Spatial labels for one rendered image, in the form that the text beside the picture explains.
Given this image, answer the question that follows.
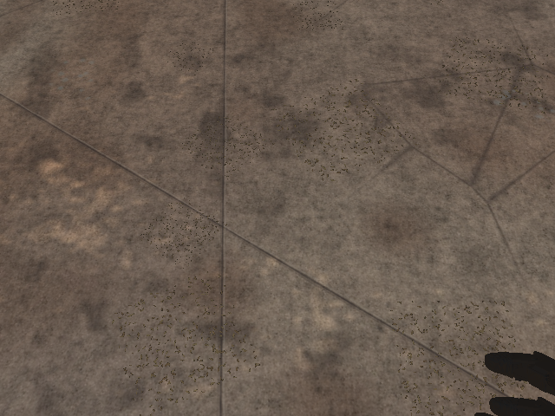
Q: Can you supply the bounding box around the right robot hand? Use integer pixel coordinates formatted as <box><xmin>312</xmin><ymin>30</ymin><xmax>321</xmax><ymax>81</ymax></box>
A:
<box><xmin>474</xmin><ymin>351</ymin><xmax>555</xmax><ymax>416</ymax></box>

